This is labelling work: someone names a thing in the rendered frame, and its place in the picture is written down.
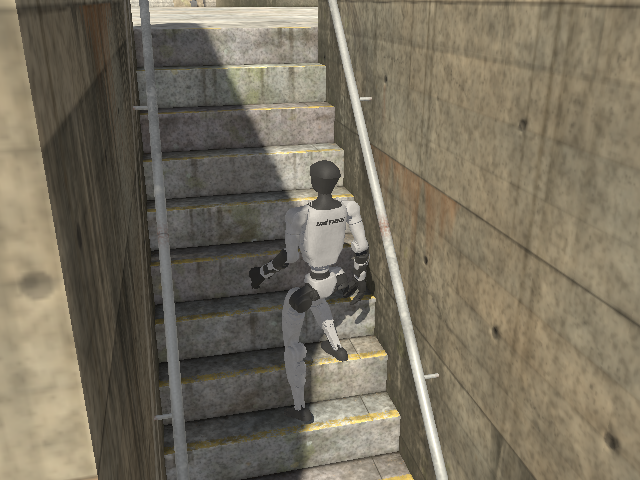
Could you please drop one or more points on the stairs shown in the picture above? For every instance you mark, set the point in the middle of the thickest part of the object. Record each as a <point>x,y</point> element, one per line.
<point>242,117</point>

